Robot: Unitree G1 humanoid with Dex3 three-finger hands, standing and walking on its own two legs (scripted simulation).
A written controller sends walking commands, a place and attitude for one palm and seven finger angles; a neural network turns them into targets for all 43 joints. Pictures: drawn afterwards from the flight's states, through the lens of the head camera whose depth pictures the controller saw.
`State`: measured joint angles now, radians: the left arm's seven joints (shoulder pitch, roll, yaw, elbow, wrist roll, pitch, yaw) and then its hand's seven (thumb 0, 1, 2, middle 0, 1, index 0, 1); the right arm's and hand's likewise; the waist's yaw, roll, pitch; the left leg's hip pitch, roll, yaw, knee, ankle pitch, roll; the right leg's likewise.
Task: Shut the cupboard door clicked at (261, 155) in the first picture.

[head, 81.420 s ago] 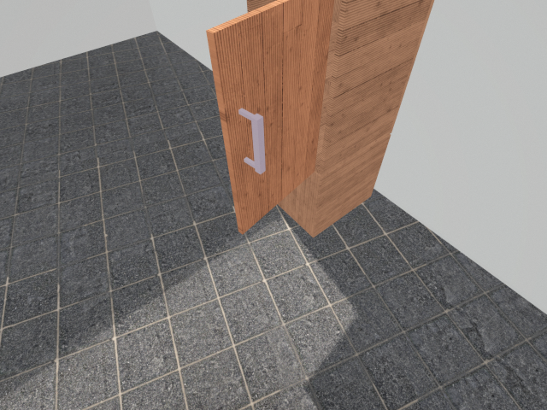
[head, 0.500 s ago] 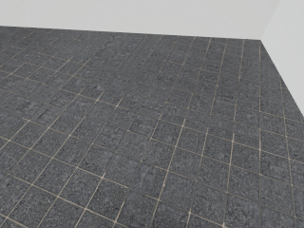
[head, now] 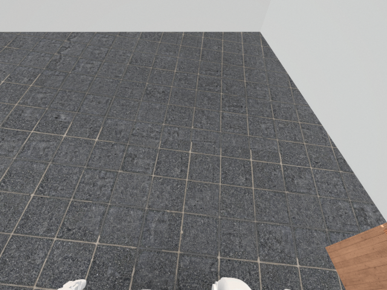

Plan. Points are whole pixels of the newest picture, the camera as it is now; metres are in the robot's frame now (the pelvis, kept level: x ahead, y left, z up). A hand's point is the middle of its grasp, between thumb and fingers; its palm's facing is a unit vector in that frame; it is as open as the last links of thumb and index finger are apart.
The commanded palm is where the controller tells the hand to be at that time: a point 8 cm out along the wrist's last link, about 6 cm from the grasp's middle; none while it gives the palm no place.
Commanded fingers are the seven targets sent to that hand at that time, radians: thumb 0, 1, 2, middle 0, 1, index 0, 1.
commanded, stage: turn to face it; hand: left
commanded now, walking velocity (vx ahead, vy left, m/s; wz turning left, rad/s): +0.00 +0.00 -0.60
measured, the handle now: out of the picture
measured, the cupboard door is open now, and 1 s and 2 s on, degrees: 2 2 2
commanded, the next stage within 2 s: take the last steps up to it in 1.98 s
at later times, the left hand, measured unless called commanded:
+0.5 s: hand (133, 285) +0.14 +0.13 -0.16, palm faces -0.30 -0.93 -0.23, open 7.4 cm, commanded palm none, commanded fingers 0.00 0.90 0.90 -0.20 -0.30 -0.20 -0.30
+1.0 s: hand (138, 249) +0.22 +0.14 -0.16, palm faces -0.55 -0.81 -0.21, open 7.4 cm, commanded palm none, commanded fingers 0.00 0.90 0.90 -0.20 -0.30 -0.20 -0.30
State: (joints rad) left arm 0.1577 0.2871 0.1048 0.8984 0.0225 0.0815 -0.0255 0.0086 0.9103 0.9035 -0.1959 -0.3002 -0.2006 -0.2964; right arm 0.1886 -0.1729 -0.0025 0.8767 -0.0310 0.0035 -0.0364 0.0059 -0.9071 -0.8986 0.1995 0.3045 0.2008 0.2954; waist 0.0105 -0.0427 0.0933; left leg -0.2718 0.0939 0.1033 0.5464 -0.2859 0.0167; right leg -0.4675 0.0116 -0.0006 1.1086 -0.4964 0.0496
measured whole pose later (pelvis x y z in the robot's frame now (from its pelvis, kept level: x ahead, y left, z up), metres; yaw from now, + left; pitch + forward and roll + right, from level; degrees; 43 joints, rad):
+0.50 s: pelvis +0.00 -0.03 +0.00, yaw -17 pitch +1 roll +0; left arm 0.18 0.21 0.04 0.87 0.02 0.05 -0.01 0.01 0.91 0.90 -0.20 -0.30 -0.21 -0.30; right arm 0.19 -0.26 -0.05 0.90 -0.02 0.06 -0.01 0.01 -0.91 -0.90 0.20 0.30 0.20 0.29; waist -0.02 0.02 0.08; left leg -0.51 0.09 0.03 1.09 -0.38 -0.08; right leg -0.27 0.02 0.02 0.50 -0.24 -0.02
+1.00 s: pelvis +0.02 +0.02 +0.00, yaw -36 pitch +0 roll -3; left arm 0.15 0.28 0.10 0.90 0.02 0.09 -0.05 0.01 0.91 0.90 -0.19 -0.30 -0.20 -0.30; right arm 0.23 -0.19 -0.02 0.89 -0.03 0.01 -0.03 0.01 -0.90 -0.90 0.20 0.30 0.20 0.30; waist 0.00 0.00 0.09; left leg -0.21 0.14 0.21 0.52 -0.30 0.01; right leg -0.43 -0.04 -0.04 0.92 -0.43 0.06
